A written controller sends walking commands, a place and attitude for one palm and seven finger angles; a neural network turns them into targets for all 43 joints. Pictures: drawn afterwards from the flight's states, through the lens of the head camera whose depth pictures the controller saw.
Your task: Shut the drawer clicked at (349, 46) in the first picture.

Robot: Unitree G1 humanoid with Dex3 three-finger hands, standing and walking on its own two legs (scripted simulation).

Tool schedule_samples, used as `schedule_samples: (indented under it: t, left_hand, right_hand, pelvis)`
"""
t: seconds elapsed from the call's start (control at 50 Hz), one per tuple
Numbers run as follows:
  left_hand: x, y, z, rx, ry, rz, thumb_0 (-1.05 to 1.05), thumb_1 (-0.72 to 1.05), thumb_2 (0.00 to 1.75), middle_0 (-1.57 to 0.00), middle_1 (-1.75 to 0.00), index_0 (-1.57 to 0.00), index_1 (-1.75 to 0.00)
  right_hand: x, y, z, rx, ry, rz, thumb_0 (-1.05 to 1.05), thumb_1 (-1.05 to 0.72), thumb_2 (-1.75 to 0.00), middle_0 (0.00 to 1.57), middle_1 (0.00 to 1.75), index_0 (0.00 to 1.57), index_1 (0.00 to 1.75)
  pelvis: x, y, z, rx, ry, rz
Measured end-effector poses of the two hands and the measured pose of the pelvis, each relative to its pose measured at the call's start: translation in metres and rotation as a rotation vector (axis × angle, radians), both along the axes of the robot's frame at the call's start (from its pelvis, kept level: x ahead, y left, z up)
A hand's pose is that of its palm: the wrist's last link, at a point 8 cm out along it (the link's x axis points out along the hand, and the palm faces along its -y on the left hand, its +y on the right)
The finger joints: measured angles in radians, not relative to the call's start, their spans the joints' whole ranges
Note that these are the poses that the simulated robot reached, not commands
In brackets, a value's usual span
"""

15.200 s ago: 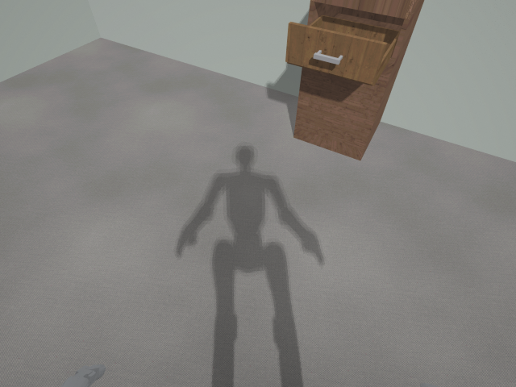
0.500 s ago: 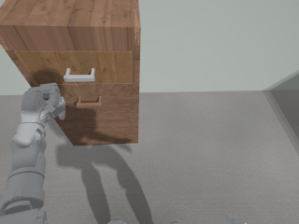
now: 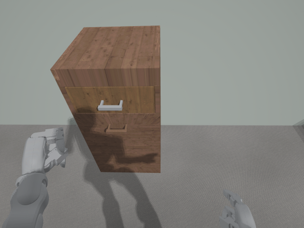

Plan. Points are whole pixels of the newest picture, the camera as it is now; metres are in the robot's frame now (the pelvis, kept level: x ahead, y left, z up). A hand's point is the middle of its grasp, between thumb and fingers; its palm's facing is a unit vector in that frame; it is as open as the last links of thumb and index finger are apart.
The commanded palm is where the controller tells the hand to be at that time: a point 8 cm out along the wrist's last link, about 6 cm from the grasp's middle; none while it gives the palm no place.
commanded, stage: draw the hand back to the body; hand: left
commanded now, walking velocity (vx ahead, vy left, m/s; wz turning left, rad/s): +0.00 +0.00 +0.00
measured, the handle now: (110, 105) +0.62 +0.25 -0.07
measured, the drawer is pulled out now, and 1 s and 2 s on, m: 0.00 0.00 0.00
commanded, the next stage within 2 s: step back with the hand held close in 0.44 s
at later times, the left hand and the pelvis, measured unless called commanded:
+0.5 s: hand (38, 177) +0.17 +0.23 +0.15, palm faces +0.43 -0.81 -0.39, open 3.3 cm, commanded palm +0.13 +0.27 +0.18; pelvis +0.00 -0.01 +0.01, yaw +1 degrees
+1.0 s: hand (21, 183) +0.16 +0.25 +0.16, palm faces +0.29 -0.80 -0.52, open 3.3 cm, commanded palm +0.10 +0.30 +0.18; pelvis -0.03 +0.02 +0.01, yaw +0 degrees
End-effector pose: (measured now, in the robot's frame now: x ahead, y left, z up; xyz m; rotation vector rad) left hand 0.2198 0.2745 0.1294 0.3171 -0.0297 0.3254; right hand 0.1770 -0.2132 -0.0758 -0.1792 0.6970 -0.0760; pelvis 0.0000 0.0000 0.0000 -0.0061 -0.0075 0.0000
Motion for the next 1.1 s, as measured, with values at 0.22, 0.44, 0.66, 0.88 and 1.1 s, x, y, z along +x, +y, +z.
schedule_samples:
  t: [0.22, 0.44, 0.66, 0.88, 1.1]
  left_hand:
    - [-0.067, -0.003, 0.045, 0.119, -0.079, 0.054, 0.02, 0.89, 0.89, -1.40, -1.60, -1.40, -1.59]
    - [-0.093, -0.006, 0.052, 0.157, -0.083, 0.095, 0.02, 0.89, 0.89, -1.41, -1.60, -1.41, -1.60]
    - [-0.079, -0.006, 0.061, 0.200, -0.132, 0.045, 0.02, 0.89, 0.89, -1.41, -1.60, -1.41, -1.59]
    - [-0.078, 0.011, 0.039, 0.219, 0.020, -0.038, 0.02, 0.89, 0.89, -1.40, -1.60, -1.40, -1.59]
    - [-0.123, 0.025, 0.065, 0.301, -0.124, -0.031, 0.02, 0.89, 0.89, -1.40, -1.60, -1.40, -1.59]
  right_hand:
    - [0.008, -0.007, 0.007, -0.016, -0.044, 0.044, 0.01, -0.90, -0.90, 0.20, 0.30, 0.20, 0.30]
    - [0.008, -0.008, 0.005, -0.005, -0.059, 0.048, 0.01, -0.90, -0.90, 0.20, 0.30, 0.20, 0.30]
    - [-0.006, -0.018, 0.006, -0.034, -0.027, 0.014, 0.01, -0.90, -0.90, 0.20, 0.30, 0.20, 0.30]
    - [-0.036, -0.025, 0.002, -0.065, 0.092, -0.105, 0.01, -0.90, -0.90, 0.20, 0.30, 0.20, 0.30]
    - [-0.055, 0.002, 0.009, -0.055, 0.015, -0.068, 0.01, -0.90, -0.90, 0.20, 0.30, 0.20, 0.30]
  pelvis:
    - [0.003, -0.009, 0.006, -0.001, -0.048, 0.008]
    - [-0.002, -0.013, 0.007, -0.001, -0.067, 0.012]
    - [-0.001, -0.012, 0.008, -0.012, -0.042, 0.007]
    - [-0.017, 0.010, 0.009, -0.004, 0.028, -0.013]
    - [-0.052, 0.020, 0.002, 0.002, 0.010, -0.007]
